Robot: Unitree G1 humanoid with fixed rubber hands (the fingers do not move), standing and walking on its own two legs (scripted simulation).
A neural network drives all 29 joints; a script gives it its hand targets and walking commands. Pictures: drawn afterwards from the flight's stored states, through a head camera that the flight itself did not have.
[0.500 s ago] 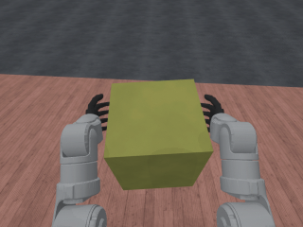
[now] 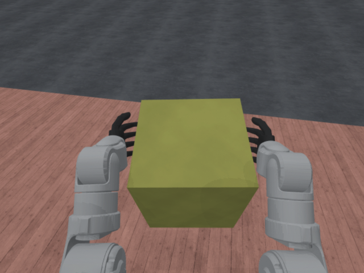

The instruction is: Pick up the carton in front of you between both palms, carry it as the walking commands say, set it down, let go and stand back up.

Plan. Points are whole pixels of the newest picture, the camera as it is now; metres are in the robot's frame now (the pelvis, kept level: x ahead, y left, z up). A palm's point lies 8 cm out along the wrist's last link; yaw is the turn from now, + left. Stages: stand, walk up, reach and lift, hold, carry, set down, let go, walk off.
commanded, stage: carry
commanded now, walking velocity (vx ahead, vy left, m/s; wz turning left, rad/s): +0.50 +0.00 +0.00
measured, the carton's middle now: (190, 168) +0.36 +0.03 +0.05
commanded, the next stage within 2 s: none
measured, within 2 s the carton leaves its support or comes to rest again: neither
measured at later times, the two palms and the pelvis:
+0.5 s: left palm (162, 79) +0.67 +0.14 +0.08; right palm (258, 84) +0.65 -0.16 +0.08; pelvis +0.31 +0.00 -0.05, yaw +1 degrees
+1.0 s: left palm (164, 51) +0.95 +0.17 +0.04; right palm (236, 53) +0.96 -0.13 +0.03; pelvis +0.60 +0.00 -0.08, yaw +0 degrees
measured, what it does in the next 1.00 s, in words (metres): goes down: left foot 0.05 m lower, then right foot 0.05 m lower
